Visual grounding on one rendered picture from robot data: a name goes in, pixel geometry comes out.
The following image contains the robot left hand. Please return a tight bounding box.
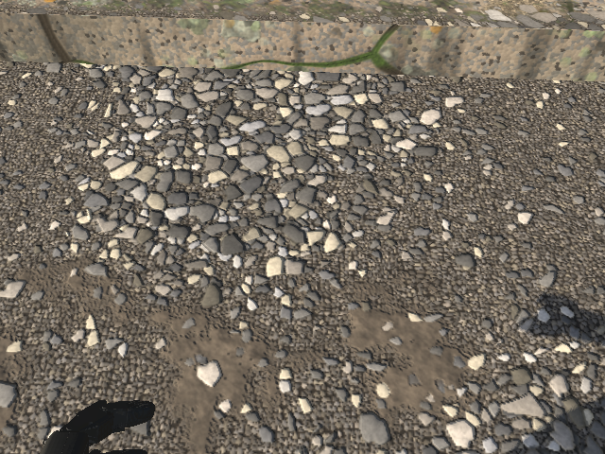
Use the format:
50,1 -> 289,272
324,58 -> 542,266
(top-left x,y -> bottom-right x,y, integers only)
40,400 -> 155,454

